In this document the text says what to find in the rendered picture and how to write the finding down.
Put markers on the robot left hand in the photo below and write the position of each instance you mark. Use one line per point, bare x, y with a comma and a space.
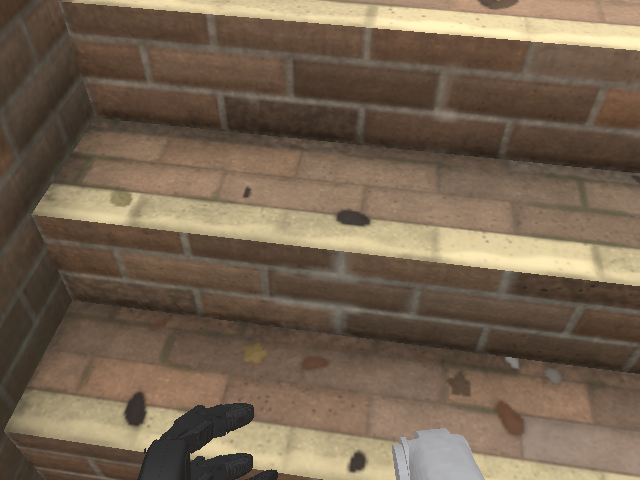
169, 457

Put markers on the robot right shin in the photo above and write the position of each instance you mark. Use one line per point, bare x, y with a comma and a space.
462, 437

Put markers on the right robot thigh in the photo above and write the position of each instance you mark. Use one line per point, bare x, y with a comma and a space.
434, 454

